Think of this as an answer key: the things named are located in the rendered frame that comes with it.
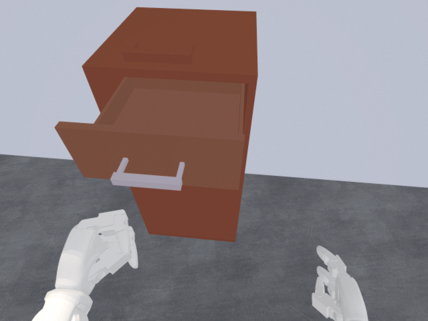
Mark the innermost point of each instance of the cabinet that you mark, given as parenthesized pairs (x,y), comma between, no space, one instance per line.
(224,49)

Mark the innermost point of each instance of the drawer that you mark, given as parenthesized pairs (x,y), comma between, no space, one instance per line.
(158,123)

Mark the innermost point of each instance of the right robot hand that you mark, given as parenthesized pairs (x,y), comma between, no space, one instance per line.
(343,290)

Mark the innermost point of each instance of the left robot hand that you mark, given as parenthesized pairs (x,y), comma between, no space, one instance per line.
(77,268)

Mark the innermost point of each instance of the robot left forearm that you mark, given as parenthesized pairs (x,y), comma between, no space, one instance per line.
(65,305)

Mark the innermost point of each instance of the handle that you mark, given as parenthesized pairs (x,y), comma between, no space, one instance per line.
(157,56)
(147,181)

